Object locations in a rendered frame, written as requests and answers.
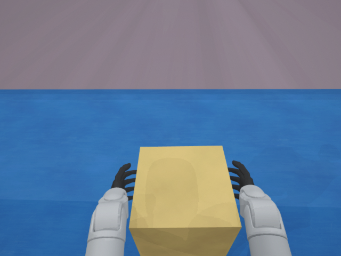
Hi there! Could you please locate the right robot forearm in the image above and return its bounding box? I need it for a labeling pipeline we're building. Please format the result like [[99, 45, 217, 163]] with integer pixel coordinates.
[[239, 185, 292, 256]]

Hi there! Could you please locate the left robot hand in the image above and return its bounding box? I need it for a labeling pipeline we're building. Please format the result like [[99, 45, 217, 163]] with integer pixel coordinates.
[[111, 163, 137, 201]]

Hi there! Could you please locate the right robot hand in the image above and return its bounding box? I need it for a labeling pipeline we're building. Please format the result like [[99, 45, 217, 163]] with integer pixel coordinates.
[[228, 161, 254, 200]]

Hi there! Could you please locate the carton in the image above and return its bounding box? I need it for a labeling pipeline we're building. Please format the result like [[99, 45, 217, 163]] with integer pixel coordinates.
[[129, 146, 242, 256]]

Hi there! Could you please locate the left robot forearm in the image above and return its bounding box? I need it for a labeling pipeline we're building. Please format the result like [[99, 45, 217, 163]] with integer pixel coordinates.
[[85, 188, 128, 256]]

